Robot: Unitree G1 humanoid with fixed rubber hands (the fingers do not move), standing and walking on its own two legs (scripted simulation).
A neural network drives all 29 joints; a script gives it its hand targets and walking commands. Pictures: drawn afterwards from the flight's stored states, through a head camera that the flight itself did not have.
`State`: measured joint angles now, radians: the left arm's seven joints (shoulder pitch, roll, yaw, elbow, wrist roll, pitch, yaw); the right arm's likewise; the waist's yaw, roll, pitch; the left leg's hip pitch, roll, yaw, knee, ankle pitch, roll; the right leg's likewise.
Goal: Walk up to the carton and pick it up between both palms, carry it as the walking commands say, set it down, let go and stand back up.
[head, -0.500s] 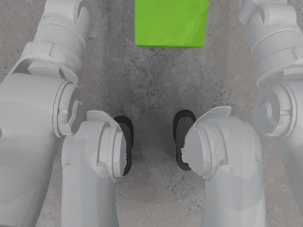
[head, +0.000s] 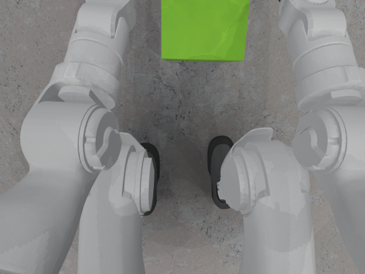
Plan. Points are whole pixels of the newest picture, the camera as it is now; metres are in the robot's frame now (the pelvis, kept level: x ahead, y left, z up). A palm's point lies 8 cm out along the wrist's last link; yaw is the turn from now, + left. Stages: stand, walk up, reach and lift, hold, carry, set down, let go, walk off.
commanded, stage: reach and lift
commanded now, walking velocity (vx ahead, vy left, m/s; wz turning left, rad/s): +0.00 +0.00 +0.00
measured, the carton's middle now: out of the picture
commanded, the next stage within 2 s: none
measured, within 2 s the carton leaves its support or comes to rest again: leaves its support in 0.86 s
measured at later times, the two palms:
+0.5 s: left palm out of the picture +0.56 +0.09 -0.19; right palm out of the picture +0.54 -0.17 -0.19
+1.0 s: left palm out of the picture +0.55 +0.09 -0.16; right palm out of the picture +0.53 -0.15 -0.16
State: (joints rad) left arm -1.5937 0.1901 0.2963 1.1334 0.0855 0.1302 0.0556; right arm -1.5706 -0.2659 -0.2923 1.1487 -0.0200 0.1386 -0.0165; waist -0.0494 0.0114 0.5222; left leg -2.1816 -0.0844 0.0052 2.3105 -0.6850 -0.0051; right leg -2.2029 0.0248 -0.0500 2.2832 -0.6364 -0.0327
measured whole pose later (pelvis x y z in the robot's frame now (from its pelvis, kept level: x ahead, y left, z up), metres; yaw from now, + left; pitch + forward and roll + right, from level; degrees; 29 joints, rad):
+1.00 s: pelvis -0.01 +0.01 +0.01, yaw +2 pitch +30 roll +0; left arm -1.56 0.19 0.19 1.07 -0.06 0.21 0.20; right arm -1.52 -0.22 -0.21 1.02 0.05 0.26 -0.13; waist -0.08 0.05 0.51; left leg -2.15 -0.15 0.01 2.28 -0.65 -0.02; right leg -2.15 0.06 0.00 2.27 -0.63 0.02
